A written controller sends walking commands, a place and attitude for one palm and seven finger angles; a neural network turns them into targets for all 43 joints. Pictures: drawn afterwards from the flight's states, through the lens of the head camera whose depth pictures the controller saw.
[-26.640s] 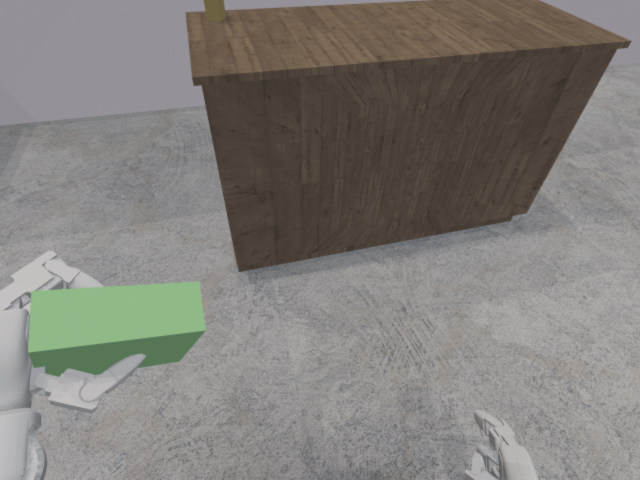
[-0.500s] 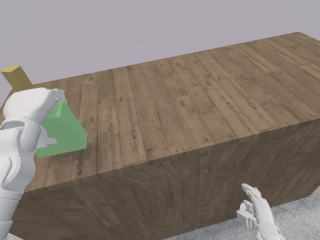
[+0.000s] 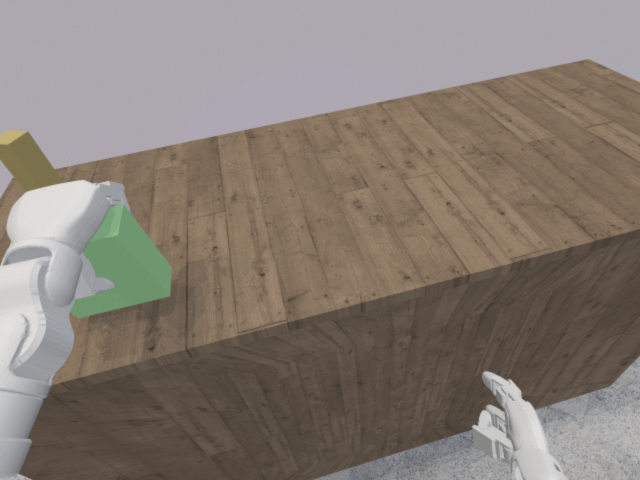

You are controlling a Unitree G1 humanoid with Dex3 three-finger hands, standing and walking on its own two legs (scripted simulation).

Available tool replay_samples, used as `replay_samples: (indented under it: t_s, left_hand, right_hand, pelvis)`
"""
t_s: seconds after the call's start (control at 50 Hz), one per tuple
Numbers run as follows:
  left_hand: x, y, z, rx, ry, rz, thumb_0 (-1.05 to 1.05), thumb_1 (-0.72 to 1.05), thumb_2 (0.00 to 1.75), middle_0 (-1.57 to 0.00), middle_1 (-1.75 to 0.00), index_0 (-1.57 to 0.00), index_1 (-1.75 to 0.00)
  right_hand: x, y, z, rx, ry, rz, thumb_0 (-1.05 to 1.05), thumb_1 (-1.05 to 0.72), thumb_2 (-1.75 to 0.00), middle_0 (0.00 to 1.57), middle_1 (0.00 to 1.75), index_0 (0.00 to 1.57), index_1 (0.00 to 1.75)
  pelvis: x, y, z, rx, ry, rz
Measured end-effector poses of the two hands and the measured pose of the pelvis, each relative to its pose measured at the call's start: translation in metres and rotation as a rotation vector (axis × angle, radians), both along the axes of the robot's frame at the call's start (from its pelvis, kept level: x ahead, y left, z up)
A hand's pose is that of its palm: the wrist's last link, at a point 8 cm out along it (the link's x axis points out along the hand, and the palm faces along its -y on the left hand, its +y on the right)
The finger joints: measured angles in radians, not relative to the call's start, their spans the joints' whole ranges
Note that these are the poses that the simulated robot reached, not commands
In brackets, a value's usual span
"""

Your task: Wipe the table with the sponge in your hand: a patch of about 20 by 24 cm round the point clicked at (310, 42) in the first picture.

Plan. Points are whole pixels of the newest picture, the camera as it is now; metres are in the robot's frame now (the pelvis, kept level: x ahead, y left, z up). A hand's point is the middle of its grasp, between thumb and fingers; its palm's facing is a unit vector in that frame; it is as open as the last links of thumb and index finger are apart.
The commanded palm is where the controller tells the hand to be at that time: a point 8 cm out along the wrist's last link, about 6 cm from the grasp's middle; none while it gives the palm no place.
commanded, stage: lower the sponge onto the table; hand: left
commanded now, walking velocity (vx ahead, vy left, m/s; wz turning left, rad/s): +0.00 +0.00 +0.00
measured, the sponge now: (109, 275) +0.29 +0.32 +0.13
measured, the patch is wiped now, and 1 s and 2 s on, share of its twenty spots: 0.00 0.15 0.30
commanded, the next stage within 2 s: wipe forward along the first lane in 0.42 s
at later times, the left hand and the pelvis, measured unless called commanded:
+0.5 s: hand (87, 253) +0.29 +0.33 +0.17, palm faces +0.07 -0.02 -1.00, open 9.3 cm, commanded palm +0.25 +0.33 +0.23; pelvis +0.01 +0.01 +0.00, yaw +0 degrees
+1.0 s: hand (89, 240) +0.31 +0.35 +0.17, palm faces -0.02 +0.01 -1.00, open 9.3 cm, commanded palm +0.30 +0.35 +0.21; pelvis +0.01 +0.01 +0.00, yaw +1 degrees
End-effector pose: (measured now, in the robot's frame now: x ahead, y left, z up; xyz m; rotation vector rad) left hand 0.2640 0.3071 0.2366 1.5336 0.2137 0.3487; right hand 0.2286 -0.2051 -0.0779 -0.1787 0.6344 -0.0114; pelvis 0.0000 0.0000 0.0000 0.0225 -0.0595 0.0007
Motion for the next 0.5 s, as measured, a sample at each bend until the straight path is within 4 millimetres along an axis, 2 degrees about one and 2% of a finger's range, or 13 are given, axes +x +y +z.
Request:
replay_samples:
  t_s: [0.1,0.26,0.5]
  left_hand:
    - [-0.001,0.01,-0.001,-0.006,0.002,0.061,0.0,-0.44,1.06,-0.81,-1.4,-0.81,-1.39]
    - [-0.001,0.004,-0.015,-0.013,0.059,0.012,0.0,-0.44,1.06,-0.81,-1.4,-0.81,-1.39]
    - [0.001,0.015,-0.014,-0.022,0.022,0.042,0.0,-0.44,1.06,-0.81,-1.4,-0.81,-1.39]
  right_hand:
    - [0.002,0.0,-0.001,0.001,0.007,-0.001,0.02,-0.9,-0.9,0.2,0.3,0.2,0.3]
    - [0.007,0.006,0.003,0.001,-0.011,0.004,0.02,-0.9,-0.9,0.2,0.3,0.2,0.3]
    - [0.012,0.015,0.005,0.008,-0.001,0.018,0.02,-0.9,-0.9,0.2,0.3,0.2,0.3]
  pelvis:
    - [0.001,0.002,0.001,-0.001,0.005,0.004]
    - [0.004,0.005,0.001,-0.003,0.005,0.009]
    - [0.008,0.01,0.002,-0.007,0.013,0.006]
